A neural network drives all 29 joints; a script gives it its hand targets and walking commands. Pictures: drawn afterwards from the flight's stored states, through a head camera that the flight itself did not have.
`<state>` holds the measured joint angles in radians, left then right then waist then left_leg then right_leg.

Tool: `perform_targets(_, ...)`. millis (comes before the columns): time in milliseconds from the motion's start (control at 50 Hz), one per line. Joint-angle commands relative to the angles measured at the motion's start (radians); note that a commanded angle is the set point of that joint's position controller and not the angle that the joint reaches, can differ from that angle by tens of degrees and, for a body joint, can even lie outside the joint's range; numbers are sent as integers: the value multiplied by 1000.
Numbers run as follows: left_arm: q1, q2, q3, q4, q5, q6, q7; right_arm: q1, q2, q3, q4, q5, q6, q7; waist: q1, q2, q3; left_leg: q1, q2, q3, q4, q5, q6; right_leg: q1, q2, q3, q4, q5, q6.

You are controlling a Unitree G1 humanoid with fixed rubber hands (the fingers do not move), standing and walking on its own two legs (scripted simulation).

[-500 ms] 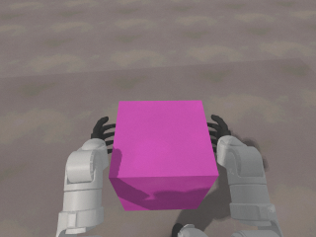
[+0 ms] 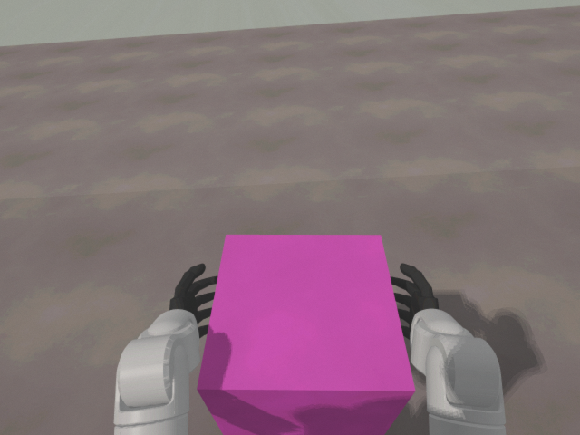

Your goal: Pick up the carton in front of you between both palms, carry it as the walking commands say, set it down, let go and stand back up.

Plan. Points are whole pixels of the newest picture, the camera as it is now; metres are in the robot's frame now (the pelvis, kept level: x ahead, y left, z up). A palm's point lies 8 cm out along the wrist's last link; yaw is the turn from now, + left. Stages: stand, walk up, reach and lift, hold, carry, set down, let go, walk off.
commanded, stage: carry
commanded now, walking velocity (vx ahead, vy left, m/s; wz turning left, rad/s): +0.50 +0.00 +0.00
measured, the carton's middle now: (302, 346) +0.27 +0.00 +0.01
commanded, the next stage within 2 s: none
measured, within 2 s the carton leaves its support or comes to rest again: neither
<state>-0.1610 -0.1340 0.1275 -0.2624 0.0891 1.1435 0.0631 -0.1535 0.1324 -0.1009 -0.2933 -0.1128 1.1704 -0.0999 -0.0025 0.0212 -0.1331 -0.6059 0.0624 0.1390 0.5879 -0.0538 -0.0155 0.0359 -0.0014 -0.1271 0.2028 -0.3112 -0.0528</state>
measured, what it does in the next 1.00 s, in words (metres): walks ahead: left foot, then right foot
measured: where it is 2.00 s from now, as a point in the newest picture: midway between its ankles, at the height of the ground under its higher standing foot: (316, 281)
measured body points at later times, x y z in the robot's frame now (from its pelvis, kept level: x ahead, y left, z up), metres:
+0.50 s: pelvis +0.31 +0.00 +0.00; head +0.27 -0.01 +0.45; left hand +0.58 +0.13 +0.09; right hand +0.56 -0.17 +0.09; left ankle +0.21 +0.11 -0.74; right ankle +0.44 -0.14 -0.72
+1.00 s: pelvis +0.60 -0.05 +0.00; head +0.58 -0.06 +0.45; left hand +0.88 +0.10 +0.10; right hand +0.87 -0.20 +0.09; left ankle +0.74 +0.09 -0.71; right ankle +0.49 -0.13 -0.74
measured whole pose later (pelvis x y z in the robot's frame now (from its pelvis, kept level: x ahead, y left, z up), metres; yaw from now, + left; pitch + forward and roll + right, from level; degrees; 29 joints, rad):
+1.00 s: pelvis +0.60 -0.05 +0.00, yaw +0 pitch +4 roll +1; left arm -0.13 -0.13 0.09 -0.36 0.10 1.20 0.08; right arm -0.13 0.13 -0.09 -0.38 -0.12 1.21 -0.09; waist 0.01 0.02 -0.14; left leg -0.56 0.10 0.15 0.55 -0.08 -0.01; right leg 0.01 -0.04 -0.22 0.23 -0.30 -0.01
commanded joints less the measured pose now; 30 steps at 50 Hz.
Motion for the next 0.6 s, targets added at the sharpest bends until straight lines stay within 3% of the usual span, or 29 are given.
perform_targets(0, -402, -879, -691, -57, -372, 29, -253, -463, 909, 715, -47, 383, 13, 254, 23, -172, -58, 25, -21, 61, -79, 35, 28, 83, -227, 58, 44, 709, -58)
perform_targets(40, -413, -868, -710, -72, -386, 38, -248, -435, 891, 702, -37, 385, 21, 261, 12, -166, -110, 245, -65, 116, -133, 19, 47, 37, -211, 8, 181, 839, -30)
perform_targets(60, -406, -864, -712, -64, -377, 42, -249, -416, 892, 699, -27, 376, 21, 262, -3, -167, -169, 428, -91, 130, -149, -44, 49, -36, -183, -25, 303, 828, -5)
perform_targets(80, -421, -858, -713, -71, -385, 43, -253, -393, 890, 692, -12, 364, 21, 264, -23, -111, -240, 634, -12, 36, -153, -89, 62, -178, -163, -43, 486, 675, 29)
perform_targets(100, -426, -862, -732, -85, -387, 53, -254, -384, 871, 676, 0, 365, 17, 267, -27, 123, -308, 830, 253, -412, -208, -150, 188, -440, -71, -35, 787, 385, 69)
perform_targets(120, -429, -876, -747, -85, -387, 54, -255, -359, 881, 680, 30, 364, 10, 269, -24, 308, -315, 914, 374, -680, -334, -45, 281, -666, 59, 23, 1009, -145, 78)
perform_targets(140, -434, -888, -748, -83, -383, 44, -255, -376, 906, 689, -4, 380, 3, 272, -27, 240, -304, 865, 366, -602, -321, -34, 289, -720, -21, 121, 1128, -172, 50)
perform_targets(160, -445, -913, -752, -89, -390, 36, -256, -383, 938, 699, -1, 384, -3, 275, -24, 114, -293, 795, 331, -524, -322, -34, 261, -721, -63, 137, 1123, -138, 29)
perform_targets(200, -426, -952, -752, -86, -390, 17, -255, -441, 976, 737, -54, 413, -21, 279, -5, 7, -242, 621, 288, -361, -374, -69, 179, -659, -122, 149, 961, -42, 31)
perform_targets(240, -395, -960, -753, -85, -376, 3, -245, -425, 969, 739, -66, 427, -27, 284, -8, 52, -222, 525, 241, -232, -422, -158, 154, -576, -108, 88, 800, -7, 46)
perform_targets(260, -385, -955, -755, -74, -371, 3, -239, -408, 938, 739, -62, 420, -26, 285, -7, 98, -210, 497, 227, -195, -455, -214, 152, -554, -110, 69, 730, 14, 52)
perform_targets(300, -370, -929, -752, -89, -350, 2, -227, -405, 917, 742, -73, 433, -21, 289, -11, 103, -158, 504, 224, -162, -484, -245, 162, -592, -107, 37, 605, 72, 70)
perform_targets(440, -363, -847, -742, -122, -356, 50, -217, -371, 829, 716, -85, 401, 22, 277, -21, 96, -77, 590, 201, -69, -441, -10, 137, -581, -96, -31, 343, 261, 60)
perform_targets(480, -384, -825, -731, -122, -360, 67, -221, -385, 811, 703, -69, 394, 40, 272, -23, 129, -31, 598, 196, -38, -409, 18, 129, -558, -102, -45, 306, 260, 51)
perform_targets(500, -391, -820, -730, -120, -368, 76, -224, -385, 813, 703, -70, 388, 44, 268, -22, 132, -36, 591, 187, -25, -371, 23, 113, -501, -92, -65, 285, 245, 47)
perform_targets(540, -396, -813, -715, -110, -377, 86, -228, -412, 806, 700, -65, 384, 53, 263, 0, 65, -92, 519, 144, 36, -163, 143, 79, -270, -22, -141, 239, 162, 40)
perform_targets(560, -399, -812, -707, -83, -373, 90, -231, -409, 794, 690, -61, 382, 59, 258, 7, 56, -126, 417, 116, 71, 5, 149, 45, -109, -57, -93, 229, 115, 28)
perform_targets(580, -378, -796, -685, -60, -360, 90, -231, -450, 784, 698, -89, 387, 70, 257, 29, -176, -171, 205, 17, 88, 283, -16, -15, 46, -265, 281, 106, 6, -39)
